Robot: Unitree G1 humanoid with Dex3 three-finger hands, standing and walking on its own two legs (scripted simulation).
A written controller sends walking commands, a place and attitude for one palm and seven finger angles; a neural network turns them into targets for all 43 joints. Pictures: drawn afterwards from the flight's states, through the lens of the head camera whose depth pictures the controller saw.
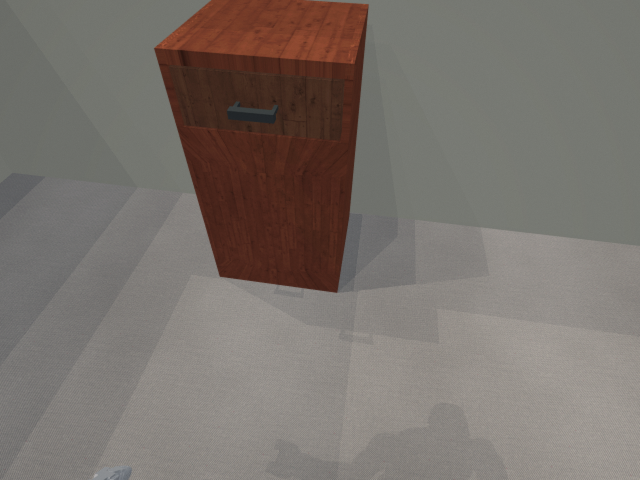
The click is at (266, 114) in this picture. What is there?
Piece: drawer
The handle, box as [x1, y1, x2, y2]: [227, 101, 277, 123]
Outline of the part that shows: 227,110 228,118 230,119 273,123 275,119 277,105 274,105 271,110 240,107 239,102 236,101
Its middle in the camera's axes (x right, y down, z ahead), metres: -0.17 -0.32 +0.96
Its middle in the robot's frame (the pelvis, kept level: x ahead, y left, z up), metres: +0.93 +0.22 +0.00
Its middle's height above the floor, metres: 0.76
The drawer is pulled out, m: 0.00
